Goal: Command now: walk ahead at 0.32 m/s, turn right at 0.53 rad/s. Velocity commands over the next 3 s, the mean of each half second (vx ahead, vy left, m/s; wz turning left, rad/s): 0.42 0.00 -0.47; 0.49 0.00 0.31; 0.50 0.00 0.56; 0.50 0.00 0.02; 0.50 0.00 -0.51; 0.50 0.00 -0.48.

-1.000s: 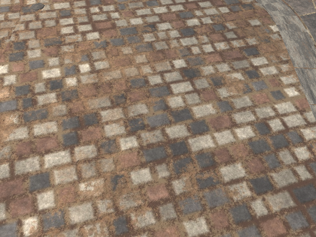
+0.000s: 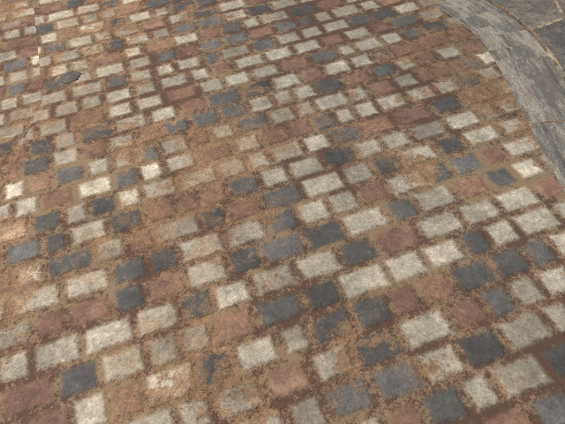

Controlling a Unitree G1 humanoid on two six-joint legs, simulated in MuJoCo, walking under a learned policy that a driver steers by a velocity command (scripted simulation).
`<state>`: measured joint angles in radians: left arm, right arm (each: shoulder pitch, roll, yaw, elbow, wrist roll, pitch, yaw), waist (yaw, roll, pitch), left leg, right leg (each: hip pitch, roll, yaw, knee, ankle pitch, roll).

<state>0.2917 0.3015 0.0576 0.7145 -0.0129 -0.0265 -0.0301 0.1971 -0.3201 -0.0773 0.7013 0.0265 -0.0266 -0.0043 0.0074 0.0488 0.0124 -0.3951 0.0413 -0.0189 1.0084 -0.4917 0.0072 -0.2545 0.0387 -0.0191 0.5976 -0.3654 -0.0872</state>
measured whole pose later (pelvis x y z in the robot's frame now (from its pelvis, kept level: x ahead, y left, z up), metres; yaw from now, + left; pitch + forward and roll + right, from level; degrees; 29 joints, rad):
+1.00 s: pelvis +0.50 -0.10 +0.01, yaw -1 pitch +1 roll +0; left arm 0.23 0.26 0.04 0.70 0.01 -0.09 -0.01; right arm 0.31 -0.32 -0.07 0.73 0.03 -0.03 0.00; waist 0.00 0.05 0.03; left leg -0.49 0.03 -0.06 1.15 -0.33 0.00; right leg -0.24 0.01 -0.05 0.43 -0.20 -0.02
